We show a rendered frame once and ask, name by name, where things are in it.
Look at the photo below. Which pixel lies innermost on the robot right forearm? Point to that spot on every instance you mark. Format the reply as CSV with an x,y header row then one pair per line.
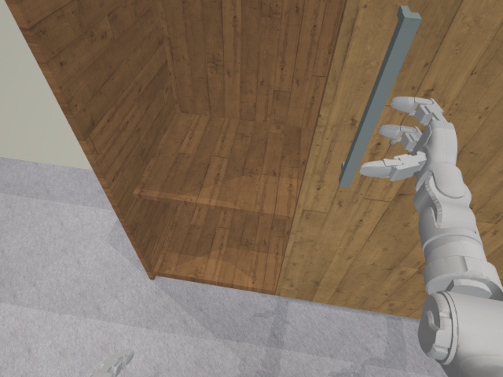
x,y
452,247

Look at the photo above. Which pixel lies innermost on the robot right upper arm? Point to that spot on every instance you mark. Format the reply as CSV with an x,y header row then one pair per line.
x,y
463,333

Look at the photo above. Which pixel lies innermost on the handle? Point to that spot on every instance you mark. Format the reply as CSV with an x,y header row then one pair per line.
x,y
406,28

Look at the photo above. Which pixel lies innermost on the right robot hand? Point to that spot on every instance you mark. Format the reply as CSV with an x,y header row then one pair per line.
x,y
437,144

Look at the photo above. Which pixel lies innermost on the left robot hand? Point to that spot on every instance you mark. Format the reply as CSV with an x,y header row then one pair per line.
x,y
112,366

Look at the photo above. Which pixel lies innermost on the wardrobe door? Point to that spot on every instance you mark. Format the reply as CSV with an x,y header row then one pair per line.
x,y
360,247

